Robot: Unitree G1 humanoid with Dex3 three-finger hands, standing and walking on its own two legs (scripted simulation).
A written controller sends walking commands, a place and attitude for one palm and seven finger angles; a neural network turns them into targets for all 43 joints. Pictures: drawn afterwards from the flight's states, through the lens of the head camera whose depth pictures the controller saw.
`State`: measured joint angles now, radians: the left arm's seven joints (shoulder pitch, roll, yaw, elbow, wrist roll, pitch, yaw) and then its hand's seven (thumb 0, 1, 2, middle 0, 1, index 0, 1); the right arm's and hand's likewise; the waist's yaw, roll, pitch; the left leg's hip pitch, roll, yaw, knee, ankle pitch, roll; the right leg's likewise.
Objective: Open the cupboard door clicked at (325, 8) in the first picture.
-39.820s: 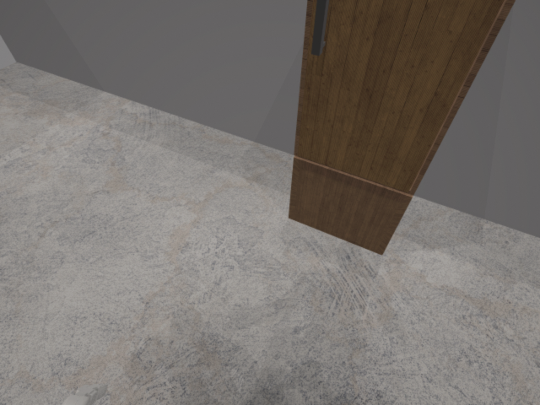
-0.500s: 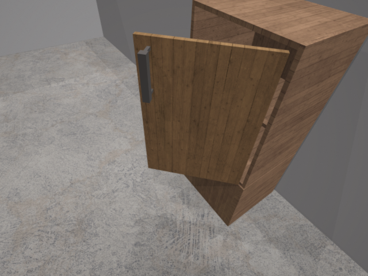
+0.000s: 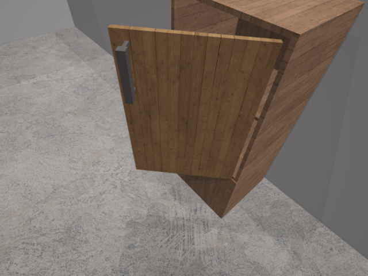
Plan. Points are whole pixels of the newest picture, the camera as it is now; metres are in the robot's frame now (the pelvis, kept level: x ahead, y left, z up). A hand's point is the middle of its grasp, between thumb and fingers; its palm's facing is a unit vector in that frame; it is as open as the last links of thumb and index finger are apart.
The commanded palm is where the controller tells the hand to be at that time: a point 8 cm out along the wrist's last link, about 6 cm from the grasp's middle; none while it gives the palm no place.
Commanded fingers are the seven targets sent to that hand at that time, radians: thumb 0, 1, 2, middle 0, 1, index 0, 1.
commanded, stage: come to a stop and stand still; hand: left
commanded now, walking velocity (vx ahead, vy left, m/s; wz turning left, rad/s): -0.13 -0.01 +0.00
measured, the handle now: (128, 73) +0.55 +0.19 +0.15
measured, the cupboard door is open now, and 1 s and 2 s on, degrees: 43 43 43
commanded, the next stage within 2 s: look again from close up in 0.80 s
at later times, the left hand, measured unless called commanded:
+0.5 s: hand out of the picture +0.01 +0.19 -0.16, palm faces +0.03 -0.97 -0.23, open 7.3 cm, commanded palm none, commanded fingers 0.00 0.90 0.90 -0.20 -0.30 -0.20 -0.30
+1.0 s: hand out of the picture -0.06 +0.14 -0.17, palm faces +0.07 -0.99 -0.16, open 7.4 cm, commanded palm none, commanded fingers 0.00 0.90 0.90 -0.20 -0.30 -0.20 -0.30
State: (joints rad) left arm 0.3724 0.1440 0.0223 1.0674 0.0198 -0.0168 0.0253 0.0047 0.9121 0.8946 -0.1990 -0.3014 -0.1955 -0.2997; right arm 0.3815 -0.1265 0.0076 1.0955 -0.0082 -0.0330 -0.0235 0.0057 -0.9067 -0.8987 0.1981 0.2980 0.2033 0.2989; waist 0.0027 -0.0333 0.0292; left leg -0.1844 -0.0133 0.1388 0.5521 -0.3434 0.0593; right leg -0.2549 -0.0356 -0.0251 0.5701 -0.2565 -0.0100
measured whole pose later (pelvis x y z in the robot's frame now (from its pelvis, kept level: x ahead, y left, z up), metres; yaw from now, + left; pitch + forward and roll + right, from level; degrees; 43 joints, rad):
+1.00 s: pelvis -0.03 -0.01 +0.01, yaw +3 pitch -2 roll +0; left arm 0.35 0.13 -0.02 1.10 0.01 -0.01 0.03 0.00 0.91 0.89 -0.20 -0.30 -0.20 -0.30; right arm 0.32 -0.15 0.01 1.12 -0.01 -0.01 -0.01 0.01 -0.91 -0.90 0.20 0.30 0.20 0.30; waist 0.00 -0.02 0.01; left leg -0.19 -0.02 0.09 0.43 -0.22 0.05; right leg -0.24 -0.04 -0.07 0.45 -0.18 0.00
